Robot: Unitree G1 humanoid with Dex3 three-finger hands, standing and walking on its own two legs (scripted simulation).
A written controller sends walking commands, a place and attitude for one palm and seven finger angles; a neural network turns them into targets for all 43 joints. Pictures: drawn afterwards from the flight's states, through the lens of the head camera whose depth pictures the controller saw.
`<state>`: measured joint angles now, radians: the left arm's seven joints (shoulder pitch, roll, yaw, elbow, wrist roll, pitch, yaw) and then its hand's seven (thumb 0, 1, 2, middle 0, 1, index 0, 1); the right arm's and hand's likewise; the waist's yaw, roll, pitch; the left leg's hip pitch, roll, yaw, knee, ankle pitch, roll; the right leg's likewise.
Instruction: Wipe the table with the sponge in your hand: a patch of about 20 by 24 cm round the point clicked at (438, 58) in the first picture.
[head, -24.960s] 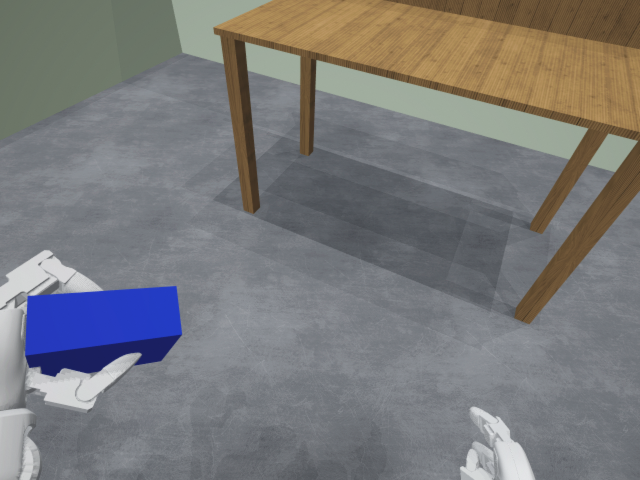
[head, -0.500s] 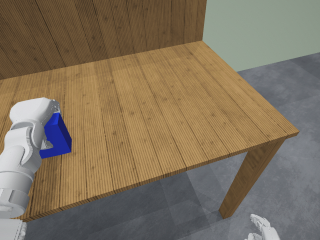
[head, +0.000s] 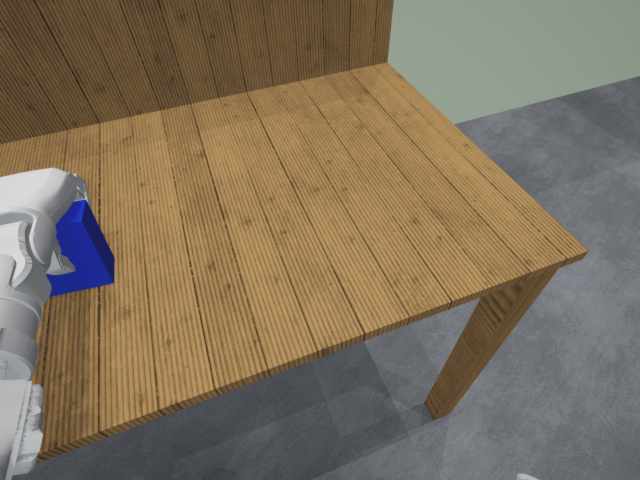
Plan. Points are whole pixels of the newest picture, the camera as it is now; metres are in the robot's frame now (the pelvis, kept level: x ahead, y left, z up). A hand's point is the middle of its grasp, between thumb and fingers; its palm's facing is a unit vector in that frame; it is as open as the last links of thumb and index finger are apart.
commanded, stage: slide across to the middle lane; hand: left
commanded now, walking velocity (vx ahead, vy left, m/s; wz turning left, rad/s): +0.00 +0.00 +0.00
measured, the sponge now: (62, 260) +0.36 +0.38 +0.07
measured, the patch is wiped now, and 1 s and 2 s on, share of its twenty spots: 0.50 0.60 0.85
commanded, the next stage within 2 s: wipe back along the middle lane in 0.68 s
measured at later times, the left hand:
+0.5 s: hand (113, 206) +0.42 +0.31 +0.12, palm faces -0.01 -0.02 -1.00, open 9.2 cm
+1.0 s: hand (143, 212) +0.41 +0.27 +0.11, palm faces -0.02 -0.03 -1.00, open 9.1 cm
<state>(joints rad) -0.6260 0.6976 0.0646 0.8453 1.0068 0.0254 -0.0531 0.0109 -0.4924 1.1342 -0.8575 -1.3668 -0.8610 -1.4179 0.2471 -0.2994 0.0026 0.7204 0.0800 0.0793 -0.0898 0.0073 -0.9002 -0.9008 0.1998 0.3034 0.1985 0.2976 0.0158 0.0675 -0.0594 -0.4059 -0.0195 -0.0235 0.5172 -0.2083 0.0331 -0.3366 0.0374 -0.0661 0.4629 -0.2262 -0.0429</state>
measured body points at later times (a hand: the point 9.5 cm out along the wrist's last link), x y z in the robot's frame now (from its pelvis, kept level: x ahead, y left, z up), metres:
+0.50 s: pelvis +0.03 +0.02 +0.00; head +0.05 +0.00 +0.45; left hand +0.41 +0.31 +0.17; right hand +0.18 -0.23 -0.11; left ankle +0.03 +0.10 -0.74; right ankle +0.00 -0.10 -0.74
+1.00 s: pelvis +0.04 +0.00 +0.01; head +0.05 -0.03 +0.45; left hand +0.41 +0.26 +0.17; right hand +0.23 -0.23 -0.11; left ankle +0.03 +0.10 -0.74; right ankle +0.00 -0.10 -0.74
